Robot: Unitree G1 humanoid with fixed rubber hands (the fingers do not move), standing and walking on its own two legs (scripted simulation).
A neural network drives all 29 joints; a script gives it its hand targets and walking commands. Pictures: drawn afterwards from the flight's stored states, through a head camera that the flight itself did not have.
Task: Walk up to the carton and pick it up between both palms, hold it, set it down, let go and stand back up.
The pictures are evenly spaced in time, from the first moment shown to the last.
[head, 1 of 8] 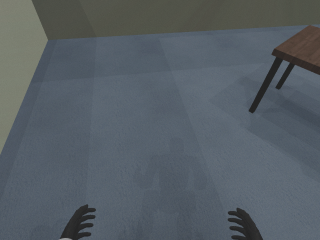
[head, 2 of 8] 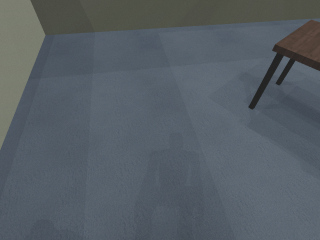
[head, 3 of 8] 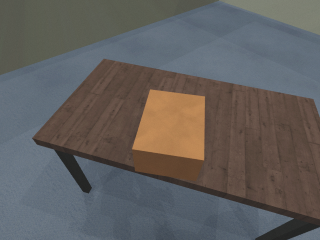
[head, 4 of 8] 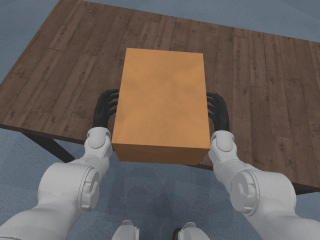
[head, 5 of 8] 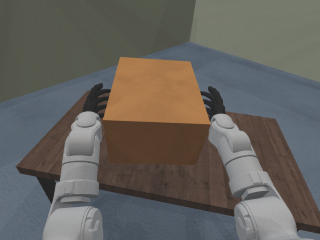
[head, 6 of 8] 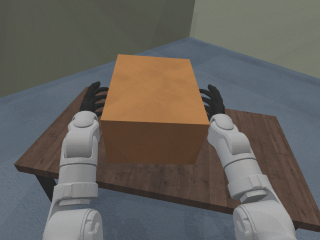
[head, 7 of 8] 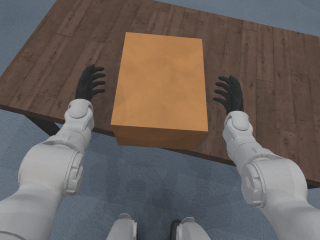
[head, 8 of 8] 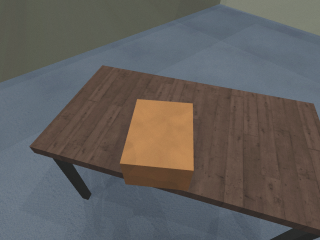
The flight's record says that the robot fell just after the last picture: no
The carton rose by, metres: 0.29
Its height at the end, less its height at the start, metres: +0.00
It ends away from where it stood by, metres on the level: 0.03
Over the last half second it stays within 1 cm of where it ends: yes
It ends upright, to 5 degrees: yes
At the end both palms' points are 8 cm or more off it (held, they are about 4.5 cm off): yes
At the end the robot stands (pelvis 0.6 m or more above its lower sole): yes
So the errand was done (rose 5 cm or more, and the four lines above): yes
